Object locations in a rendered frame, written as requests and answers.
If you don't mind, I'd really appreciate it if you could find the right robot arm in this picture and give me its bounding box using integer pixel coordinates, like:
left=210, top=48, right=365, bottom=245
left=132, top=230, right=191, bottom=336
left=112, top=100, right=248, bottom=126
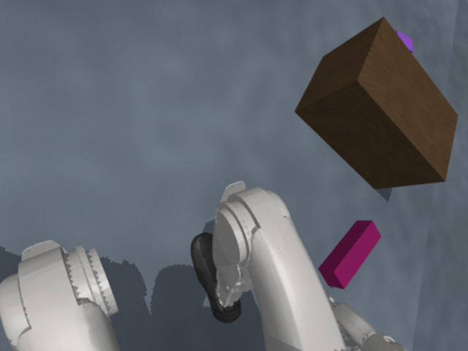
left=361, top=333, right=408, bottom=351

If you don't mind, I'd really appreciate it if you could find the right robot hand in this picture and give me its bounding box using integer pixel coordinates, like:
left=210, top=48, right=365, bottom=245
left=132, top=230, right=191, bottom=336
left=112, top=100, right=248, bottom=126
left=327, top=295, right=378, bottom=351

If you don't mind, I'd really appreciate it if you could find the right robot foot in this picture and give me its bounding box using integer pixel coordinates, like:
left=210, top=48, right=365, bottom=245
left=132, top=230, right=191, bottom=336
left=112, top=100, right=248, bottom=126
left=191, top=233, right=241, bottom=323

